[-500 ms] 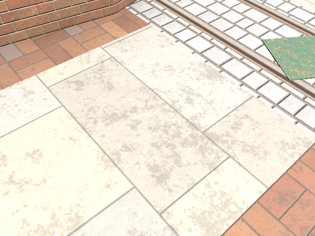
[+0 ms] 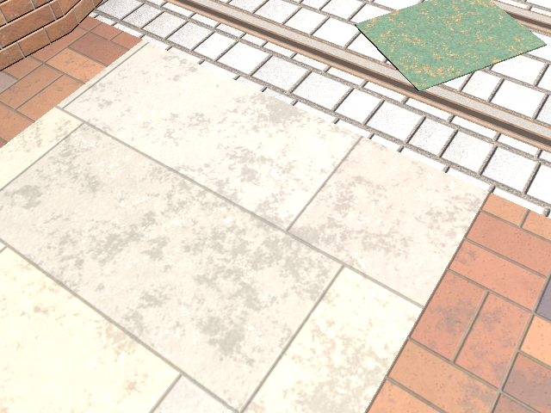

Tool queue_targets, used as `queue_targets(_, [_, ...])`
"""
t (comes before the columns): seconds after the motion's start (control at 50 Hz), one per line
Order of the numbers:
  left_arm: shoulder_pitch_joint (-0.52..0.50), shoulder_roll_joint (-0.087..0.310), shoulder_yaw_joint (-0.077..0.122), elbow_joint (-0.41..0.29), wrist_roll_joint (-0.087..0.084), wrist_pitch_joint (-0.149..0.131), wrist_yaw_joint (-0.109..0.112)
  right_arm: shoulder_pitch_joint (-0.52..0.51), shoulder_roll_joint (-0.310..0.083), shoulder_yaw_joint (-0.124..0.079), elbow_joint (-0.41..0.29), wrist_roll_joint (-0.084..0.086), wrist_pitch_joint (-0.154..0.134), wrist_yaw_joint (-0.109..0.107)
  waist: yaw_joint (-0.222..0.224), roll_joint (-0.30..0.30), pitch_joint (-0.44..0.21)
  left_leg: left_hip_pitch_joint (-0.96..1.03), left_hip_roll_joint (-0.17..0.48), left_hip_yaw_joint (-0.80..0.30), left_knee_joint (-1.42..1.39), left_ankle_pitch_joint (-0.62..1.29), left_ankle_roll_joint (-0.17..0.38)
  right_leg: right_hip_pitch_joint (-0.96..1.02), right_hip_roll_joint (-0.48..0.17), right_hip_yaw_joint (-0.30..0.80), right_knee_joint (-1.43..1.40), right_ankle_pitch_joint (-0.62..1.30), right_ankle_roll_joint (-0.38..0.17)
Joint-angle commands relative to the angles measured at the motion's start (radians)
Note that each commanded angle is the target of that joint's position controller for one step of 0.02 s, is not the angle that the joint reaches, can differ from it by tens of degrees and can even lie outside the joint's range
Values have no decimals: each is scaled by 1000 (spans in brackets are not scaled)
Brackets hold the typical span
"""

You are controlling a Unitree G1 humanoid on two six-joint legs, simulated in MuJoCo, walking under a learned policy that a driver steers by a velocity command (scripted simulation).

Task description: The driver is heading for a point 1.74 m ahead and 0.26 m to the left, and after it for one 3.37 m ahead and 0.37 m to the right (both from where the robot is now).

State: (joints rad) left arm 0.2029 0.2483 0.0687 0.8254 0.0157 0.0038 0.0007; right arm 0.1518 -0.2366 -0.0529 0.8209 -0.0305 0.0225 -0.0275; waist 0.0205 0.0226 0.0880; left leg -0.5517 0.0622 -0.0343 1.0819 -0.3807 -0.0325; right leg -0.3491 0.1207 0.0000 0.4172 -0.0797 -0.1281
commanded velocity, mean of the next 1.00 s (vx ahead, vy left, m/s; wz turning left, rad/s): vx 0.02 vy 0.00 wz -0.08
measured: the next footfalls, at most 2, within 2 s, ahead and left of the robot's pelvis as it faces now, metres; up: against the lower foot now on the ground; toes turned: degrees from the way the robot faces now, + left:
left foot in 0.28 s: +0.05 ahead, +0.14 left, +0.00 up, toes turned -3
right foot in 1.96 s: +0.28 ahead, -0.08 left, +0.00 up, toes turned -6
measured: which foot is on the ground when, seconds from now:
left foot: up 0.00-0.26, down 0.28-1.00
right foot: down 0.00-1.00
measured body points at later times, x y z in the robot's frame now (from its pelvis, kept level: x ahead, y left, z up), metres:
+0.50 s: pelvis +0.03 +0.05 +0.01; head +0.03 +0.06 +0.46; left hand +0.11 +0.29 -0.14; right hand +0.08 -0.20 -0.13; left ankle +0.01 +0.14 -0.73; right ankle +0.07 -0.05 -0.73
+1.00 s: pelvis +0.05 +0.05 +0.01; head +0.05 +0.06 +0.46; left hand +0.07 +0.28 -0.15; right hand +0.04 -0.18 -0.15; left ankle +0.01 +0.14 -0.73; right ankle +0.07 -0.05 -0.73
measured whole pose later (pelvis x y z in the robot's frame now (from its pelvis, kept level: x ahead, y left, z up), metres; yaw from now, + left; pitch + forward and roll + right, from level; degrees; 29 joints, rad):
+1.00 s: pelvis +0.05 +0.05 +0.01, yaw -2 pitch -2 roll +0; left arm 0.23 0.17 0.00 1.15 0.01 0.00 0.04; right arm 0.29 -0.17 0.01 1.10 -0.01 -0.01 -0.04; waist 0.01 0.00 0.03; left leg -0.07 -0.04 0.00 0.37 -0.27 0.05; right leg -0.19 0.06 0.05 0.36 -0.14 -0.03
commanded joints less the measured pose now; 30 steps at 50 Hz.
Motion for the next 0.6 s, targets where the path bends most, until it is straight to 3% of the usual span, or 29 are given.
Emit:
queue_targets(0.02, [24,124,25,-52,5,-8,3,117,-76,-20,-10,1,19,-4,-18,-102,-182,66,-7,6,-56,36,0,104,-274,270,-170,73,-107])
queue_targets(0.1, [34,123,21,-40,10,4,6,71,-75,-17,-17,9,24,-3,6,-126,-145,96,-23,5,-194,21,7,106,-276,316,-212,-192,-92])
queue_targets(0.2, [28,115,12,-17,17,16,7,108,-62,-9,3,23,12,-13,7,-133,-116,236,-71,35,-399,-45,45,85,-286,347,-190,-199,-92])
queue_targets(0.24, [22,110,7,-4,5,22,14,177,-43,-4,32,25,2,-19,-28,-112,-107,358,-86,53,-627,52,74,54,-273,343,-154,-180,-59])
queue_targets(0.26, [39,97,1,5,-2,22,18,191,-50,-2,39,20,-8,-22,-32,-84,-97,430,-61,14,-759,129,91,13,-250,332,-133,-194,-16])
queue_targets(0.28, [65,48,-14,4,-8,16,18,181,-95,-5,30,1,-20,-26,-7,28,-106,471,81,-147,-856,88,122,-28,-198,277,-51,-235,36])
queue_targets(0.3, [53,33,-16,0,-25,9,16,100,-145,-9,10,2,-27,-20,29,139,-62,357,219,-312,-902,130,187,-33,-57,128,6,-231,75])
queue_targets(0.32, [25,58,-14,19,-6,8,15,34,-85,7,5,3,-38,-11,27,112,-43,245,232,-276,-892,205,205,89,-76,104,71,-230,80])
queue_targets(0.34, [27,45,-17,30,-2,6,10,11,-65,16,7,7,-48,-8,39,111,-62,240,185,-220,-871,226,181,153,-86,108,48,-168,78])
queue_targets(0.38, [15,51,-19,47,4,2,7,32,-90,13,33,13,-53,-11,34,121,-61,282,109,-145,-841,219,126,185,-101,116,-23,-42,81])
queue_targets(0.4, [-6,64,-20,51,8,-2,8,74,-88,12,44,18,-55,-10,6,108,-72,289,90,-138,-828,236,115,212,-121,134,-45,1,85])
queue_targets(0.44, [27,69,-22,88,-1,-8,10,109,-81,14,66,22,-50,-6,0,64,-79,308,64,-124,-832,167,107,216,-149,150,-64,6,86])
queue_targets(0.5, [37,51,-28,138,-6,-6,16,123,-67,17,97,20,-40,-9,-4,-1,-34,337,48,-104,-820,141,106,176,-158,164,-90,-7,81])
queue_targets(0.6, [36,46,-34,193,-8,-10,26,137,-61,18,141,20,-41,-7,-15,-33,-50,386,35,-85,-796,199,107,178,-170,174,-107,19,80])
